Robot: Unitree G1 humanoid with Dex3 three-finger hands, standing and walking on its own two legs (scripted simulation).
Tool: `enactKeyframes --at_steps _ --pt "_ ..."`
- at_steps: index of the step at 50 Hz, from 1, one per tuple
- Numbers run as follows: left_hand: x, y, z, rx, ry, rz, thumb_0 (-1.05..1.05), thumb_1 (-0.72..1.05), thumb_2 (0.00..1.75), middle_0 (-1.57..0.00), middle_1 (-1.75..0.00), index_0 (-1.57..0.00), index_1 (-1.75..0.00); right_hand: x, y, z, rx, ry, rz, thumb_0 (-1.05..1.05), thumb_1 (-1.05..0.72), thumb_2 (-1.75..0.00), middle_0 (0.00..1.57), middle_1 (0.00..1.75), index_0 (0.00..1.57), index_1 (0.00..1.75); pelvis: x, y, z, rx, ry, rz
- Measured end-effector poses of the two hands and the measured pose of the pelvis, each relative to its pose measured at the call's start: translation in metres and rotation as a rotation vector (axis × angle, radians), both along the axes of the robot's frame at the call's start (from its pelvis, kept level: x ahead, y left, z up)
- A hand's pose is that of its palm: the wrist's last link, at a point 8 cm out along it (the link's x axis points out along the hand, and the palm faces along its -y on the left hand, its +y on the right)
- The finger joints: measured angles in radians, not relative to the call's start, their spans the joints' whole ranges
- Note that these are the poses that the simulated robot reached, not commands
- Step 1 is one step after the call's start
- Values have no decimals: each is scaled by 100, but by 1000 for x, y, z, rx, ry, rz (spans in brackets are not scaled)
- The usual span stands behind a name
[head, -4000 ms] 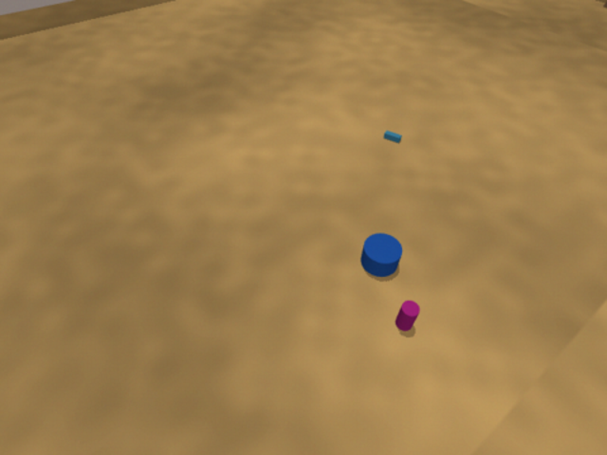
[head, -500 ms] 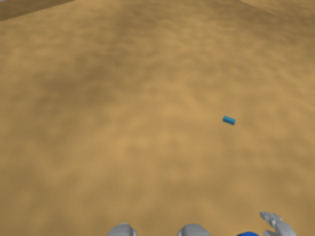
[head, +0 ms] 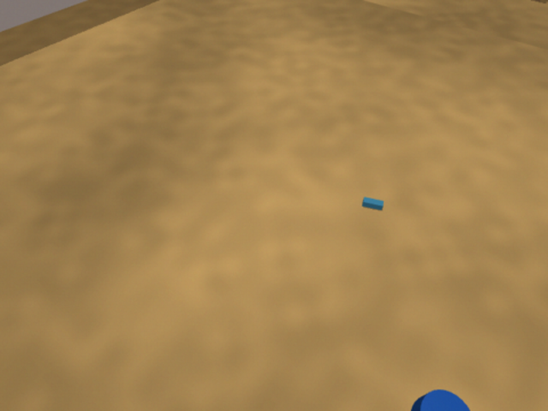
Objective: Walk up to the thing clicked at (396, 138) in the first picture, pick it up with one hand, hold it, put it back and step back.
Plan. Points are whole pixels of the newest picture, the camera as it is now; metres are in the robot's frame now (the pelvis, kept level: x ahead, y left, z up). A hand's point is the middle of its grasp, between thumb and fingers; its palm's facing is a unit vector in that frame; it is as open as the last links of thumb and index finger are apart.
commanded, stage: walk up
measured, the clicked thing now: (372, 203) +1.05 -0.47 -0.74
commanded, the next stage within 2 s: stand in 1.06 s
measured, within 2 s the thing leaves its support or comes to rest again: neither
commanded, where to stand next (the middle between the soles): +0.09 -0.01 m, yaw +3 degrees
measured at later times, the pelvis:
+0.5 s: pelvis +0.03 -0.02 +0.02, yaw -1 degrees
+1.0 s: pelvis +0.04 -0.01 +0.02, yaw -2 degrees
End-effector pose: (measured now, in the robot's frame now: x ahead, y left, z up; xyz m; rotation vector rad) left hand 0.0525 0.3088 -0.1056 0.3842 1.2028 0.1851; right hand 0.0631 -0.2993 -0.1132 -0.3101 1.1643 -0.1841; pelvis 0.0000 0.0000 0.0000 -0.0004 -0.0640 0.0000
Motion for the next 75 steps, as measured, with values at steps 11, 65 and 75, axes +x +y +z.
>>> enactKeyframes --at_steps 11,65,75 --pt "45 -25 8 -43 -90 -22 1 90 89 -21 -30 -20 -30 14 -10 8 12 -27 -8 0 -91 -90 20 30 20 30 9 -13 9 5 -4 -14" --pt "88 -23 13 -51 -24 -7 1 90 89 -21 -30 -20 -30 49 0 18 8 33 -80 0 -91 -90 20 30 20 30 39 -4 25 2 13 -22" --pt "71 -21 12 -53 -11 8 1 90 89 -21 -30 -20 -30 43 3 18 14 40 -65 0 -91 -90 20 30 20 30 34 -3 25 1 12 -12"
